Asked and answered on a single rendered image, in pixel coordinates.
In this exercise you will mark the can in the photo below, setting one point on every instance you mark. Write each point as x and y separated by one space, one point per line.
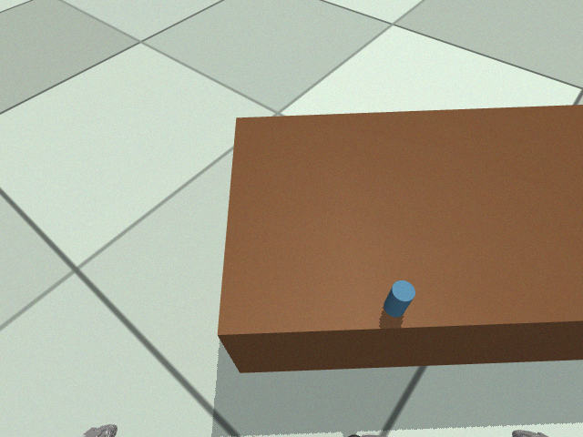
399 298

